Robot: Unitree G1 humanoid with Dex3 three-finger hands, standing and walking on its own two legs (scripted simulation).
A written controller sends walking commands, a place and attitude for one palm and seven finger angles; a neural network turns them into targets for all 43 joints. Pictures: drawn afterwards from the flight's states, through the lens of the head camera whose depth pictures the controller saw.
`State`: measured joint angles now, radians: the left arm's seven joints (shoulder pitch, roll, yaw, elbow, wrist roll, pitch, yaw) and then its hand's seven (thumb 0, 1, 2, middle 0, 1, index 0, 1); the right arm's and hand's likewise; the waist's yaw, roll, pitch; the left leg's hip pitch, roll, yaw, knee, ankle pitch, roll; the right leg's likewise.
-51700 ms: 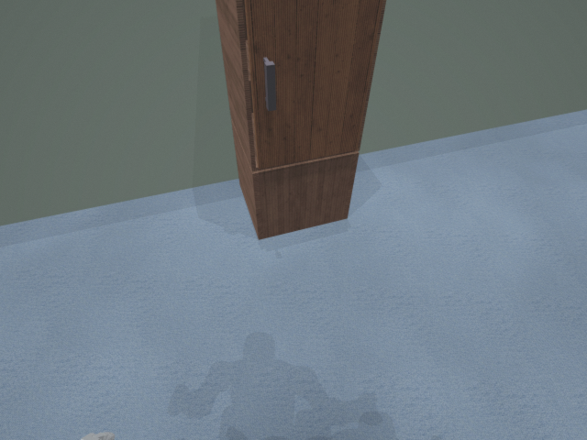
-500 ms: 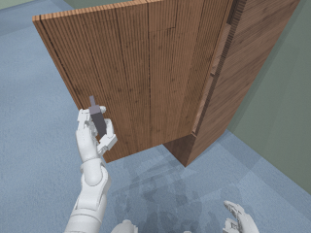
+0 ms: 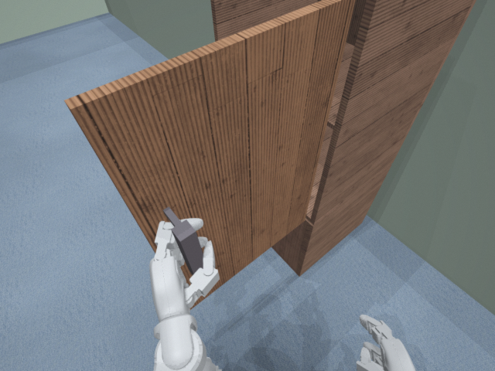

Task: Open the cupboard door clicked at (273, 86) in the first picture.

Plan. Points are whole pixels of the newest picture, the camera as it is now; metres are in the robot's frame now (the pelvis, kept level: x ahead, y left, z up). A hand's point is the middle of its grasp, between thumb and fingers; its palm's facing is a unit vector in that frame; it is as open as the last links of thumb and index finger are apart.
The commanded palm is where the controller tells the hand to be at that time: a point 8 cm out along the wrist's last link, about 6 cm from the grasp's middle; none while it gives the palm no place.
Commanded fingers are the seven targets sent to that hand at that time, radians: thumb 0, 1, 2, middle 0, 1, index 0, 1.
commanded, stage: open thumb and fingers to let go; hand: left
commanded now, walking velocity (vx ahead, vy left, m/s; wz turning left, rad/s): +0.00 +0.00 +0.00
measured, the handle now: (185, 243) +0.31 +0.11 +0.05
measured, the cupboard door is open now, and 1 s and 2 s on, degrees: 90 90 91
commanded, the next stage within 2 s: slide the hand sideways off the handle in 0.76 s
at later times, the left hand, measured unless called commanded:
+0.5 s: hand (206, 265) +0.27 +0.08 +0.05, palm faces +0.31 -0.95 +0.01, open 13.0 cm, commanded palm +0.23 +0.12 +0.05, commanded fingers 0.00 -0.50 0.30 -0.24 -0.85 -0.24 -0.85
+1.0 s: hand (197, 279) +0.25 +0.09 +0.05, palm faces -0.03 -1.00 -0.09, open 15.5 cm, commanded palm +0.24 +0.12 +0.05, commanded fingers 0.00 -0.50 0.30 -0.15 -0.30 -0.15 -0.30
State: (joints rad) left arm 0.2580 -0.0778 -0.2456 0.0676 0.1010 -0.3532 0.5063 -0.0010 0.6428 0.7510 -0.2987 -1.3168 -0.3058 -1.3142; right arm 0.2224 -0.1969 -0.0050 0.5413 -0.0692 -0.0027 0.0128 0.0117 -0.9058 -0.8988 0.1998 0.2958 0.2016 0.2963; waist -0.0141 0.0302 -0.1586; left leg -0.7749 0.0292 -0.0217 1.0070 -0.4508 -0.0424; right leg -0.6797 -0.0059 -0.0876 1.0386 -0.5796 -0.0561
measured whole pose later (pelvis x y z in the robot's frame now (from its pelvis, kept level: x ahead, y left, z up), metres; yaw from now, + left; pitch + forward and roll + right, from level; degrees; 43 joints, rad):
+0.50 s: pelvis -0.01 +0.00 +0.00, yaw +0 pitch +12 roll +1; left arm 0.17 -0.09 -0.22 0.14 0.09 -0.34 0.51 0.00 -0.34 0.37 -0.31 -1.17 -0.32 -1.17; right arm 0.21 -0.19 0.00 0.55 -0.07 0.00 0.01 0.01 -0.91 -0.90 0.20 0.30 0.20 0.30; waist 0.00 0.03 -0.16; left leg -0.80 0.02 -0.02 1.02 -0.44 -0.04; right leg -0.70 -0.01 -0.09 1.05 -0.57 -0.05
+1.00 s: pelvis -0.03 +0.02 -0.01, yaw +1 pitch +12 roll -1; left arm 0.09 0.06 -0.23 0.17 0.04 -0.38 0.18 -0.02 -0.49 0.30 -0.33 -0.51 -0.26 -0.51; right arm 0.20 -0.20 0.02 0.53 -0.03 0.00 0.00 0.01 -0.90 -0.90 0.20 0.30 0.20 0.30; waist 0.01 0.04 -0.13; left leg -0.84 0.01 -0.03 1.06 -0.43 -0.01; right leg -0.73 -0.02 -0.10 1.08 -0.55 -0.03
